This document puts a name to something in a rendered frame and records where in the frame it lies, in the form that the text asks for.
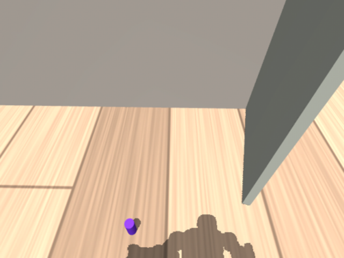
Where can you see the can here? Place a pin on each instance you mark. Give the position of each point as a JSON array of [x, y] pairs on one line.
[[130, 226]]

